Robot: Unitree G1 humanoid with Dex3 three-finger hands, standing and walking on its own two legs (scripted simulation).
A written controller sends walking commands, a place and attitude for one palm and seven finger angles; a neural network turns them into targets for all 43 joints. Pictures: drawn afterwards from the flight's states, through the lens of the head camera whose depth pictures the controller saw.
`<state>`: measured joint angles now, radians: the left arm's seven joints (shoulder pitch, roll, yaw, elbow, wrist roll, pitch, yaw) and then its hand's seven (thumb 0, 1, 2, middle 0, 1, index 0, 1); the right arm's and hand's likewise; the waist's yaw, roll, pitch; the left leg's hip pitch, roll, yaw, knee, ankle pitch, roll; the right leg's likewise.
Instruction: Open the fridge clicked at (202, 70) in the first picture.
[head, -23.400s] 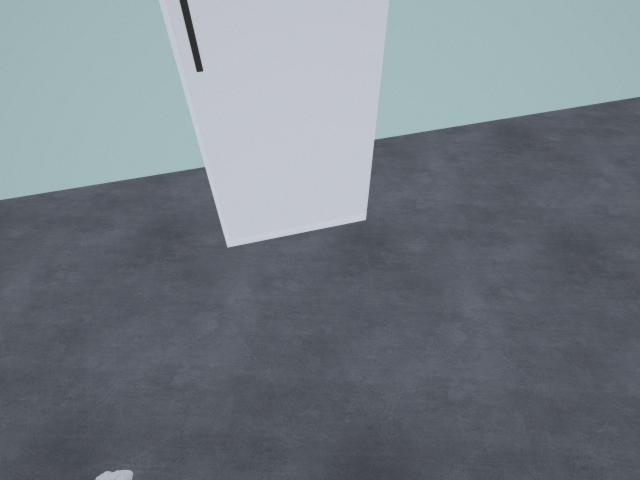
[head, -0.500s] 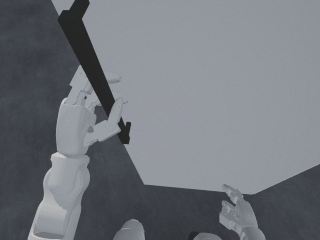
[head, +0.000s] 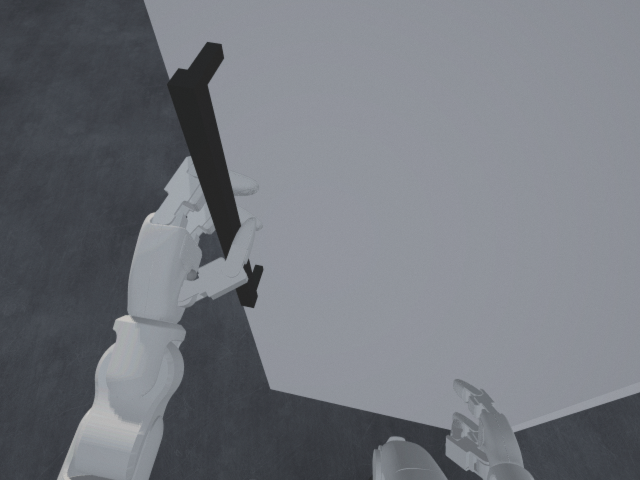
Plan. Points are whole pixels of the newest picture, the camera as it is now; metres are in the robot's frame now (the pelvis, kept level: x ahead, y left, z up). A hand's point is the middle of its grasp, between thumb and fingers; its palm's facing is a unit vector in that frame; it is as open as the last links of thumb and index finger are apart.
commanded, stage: walk backward, drawing the door open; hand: left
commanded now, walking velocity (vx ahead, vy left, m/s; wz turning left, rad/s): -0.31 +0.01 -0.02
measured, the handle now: (235, 214) +0.33 +0.11 +0.17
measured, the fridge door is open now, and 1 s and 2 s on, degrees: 53 74 72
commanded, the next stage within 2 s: stop walking and hold the door back in 0.66 s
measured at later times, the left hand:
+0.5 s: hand (229, 383) +0.18 +0.09 +0.16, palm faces +0.25 -0.95 -0.18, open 6.2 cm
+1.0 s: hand out of the picture +0.09 +0.07 +0.16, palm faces +0.47 -0.86 -0.20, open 5.8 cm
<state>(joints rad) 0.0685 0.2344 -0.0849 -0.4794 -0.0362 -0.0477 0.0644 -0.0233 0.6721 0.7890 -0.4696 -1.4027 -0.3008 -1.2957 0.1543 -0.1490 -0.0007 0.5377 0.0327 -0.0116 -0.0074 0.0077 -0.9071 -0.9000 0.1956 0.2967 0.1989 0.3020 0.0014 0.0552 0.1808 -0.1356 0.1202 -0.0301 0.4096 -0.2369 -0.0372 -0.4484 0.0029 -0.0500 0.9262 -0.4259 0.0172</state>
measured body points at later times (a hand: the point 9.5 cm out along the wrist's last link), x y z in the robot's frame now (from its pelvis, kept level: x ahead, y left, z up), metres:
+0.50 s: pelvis -0.07 -0.10 -0.02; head -0.04 -0.06 +0.43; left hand +0.16 +0.14 +0.17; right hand +0.13 -0.33 -0.09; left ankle -0.09 -0.01 -0.75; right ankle -0.02 -0.22 -0.71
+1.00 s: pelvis -0.15 -0.19 -0.01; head -0.12 -0.17 +0.44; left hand +0.06 +0.11 +0.17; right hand +0.12 -0.35 -0.09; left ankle -0.21 -0.09 -0.71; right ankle -0.08 -0.31 -0.75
